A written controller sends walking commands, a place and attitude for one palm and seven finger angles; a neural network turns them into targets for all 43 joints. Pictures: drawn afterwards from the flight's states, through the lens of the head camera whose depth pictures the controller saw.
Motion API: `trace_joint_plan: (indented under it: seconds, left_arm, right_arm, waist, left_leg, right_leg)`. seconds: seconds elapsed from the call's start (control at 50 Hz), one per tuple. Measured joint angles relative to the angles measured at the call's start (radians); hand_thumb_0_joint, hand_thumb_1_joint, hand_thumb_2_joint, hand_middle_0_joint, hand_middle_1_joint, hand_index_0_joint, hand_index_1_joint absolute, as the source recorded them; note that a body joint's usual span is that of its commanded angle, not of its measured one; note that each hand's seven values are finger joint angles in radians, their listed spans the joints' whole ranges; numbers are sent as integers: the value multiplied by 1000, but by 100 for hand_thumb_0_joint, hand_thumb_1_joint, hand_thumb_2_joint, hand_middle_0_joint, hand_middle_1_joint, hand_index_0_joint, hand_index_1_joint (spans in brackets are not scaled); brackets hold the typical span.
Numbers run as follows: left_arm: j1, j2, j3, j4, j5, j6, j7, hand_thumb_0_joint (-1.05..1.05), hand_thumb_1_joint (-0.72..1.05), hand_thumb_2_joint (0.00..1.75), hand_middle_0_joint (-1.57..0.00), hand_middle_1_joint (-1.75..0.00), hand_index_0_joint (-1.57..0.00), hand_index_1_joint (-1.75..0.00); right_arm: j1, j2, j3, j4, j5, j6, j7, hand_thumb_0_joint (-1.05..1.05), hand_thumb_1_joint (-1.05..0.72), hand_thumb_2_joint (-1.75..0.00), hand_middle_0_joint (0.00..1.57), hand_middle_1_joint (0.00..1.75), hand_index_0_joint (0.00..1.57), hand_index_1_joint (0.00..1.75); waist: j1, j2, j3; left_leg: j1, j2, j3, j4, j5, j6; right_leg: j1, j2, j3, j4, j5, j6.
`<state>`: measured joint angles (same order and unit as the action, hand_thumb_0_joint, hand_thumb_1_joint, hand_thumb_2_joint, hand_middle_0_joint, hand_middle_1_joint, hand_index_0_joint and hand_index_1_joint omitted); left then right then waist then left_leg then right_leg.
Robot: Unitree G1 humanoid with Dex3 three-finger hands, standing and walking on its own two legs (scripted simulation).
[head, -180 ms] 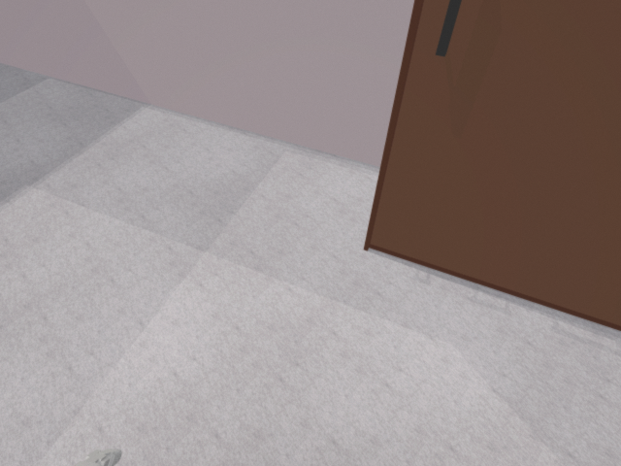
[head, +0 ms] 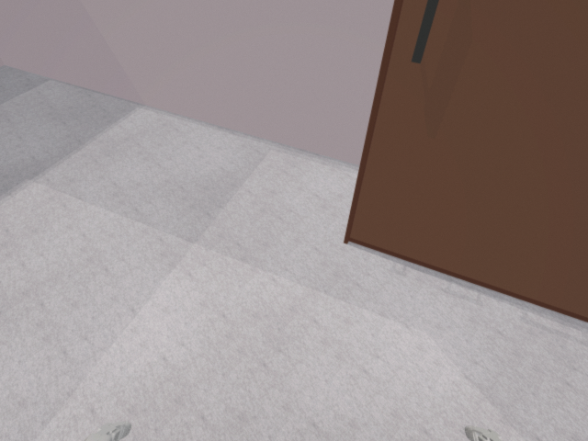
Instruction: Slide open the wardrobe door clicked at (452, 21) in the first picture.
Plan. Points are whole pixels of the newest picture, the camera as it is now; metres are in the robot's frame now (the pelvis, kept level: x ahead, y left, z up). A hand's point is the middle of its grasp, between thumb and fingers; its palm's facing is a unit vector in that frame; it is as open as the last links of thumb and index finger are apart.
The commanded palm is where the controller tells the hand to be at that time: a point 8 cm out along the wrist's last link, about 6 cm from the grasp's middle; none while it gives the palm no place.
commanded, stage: stand and wait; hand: left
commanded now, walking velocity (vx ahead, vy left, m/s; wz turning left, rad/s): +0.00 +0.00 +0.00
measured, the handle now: out of the picture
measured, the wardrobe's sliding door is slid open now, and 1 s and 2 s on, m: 0.00 0.00 0.00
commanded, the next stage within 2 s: look at it before walking up in 0.66 s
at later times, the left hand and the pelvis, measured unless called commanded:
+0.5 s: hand out of the picture +0.05 +0.24 -0.15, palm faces -0.02 -0.94 -0.34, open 7.4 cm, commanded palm none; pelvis -0.02 -0.01 +0.01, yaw +0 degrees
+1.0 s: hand out of the picture +0.06 +0.23 -0.15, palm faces -0.02 -0.94 -0.33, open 7.4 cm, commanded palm none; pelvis -0.02 -0.01 +0.01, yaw +0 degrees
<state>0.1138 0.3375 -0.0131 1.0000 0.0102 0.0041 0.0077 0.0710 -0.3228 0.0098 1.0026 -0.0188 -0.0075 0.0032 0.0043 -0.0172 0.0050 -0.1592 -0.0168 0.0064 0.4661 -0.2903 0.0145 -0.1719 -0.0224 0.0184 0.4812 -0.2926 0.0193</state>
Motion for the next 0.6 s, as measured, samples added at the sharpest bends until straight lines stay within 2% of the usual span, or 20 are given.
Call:
trace_joint_plan:
  seconds: [0.6]
  left_arm:
    - [30,14,9,82,-1,-1,-4,0,90,90,-20,-30,-20,-30]
  right_arm:
    - [53,-15,-4,105,7,5,1,1,-90,-90,20,30,21,30]
  waist:
    - [-3,4,28]
  left_leg:
    - [20,12,-6,-77,69,-13]
  right_leg:
    - [21,11,-7,-76,68,-10]
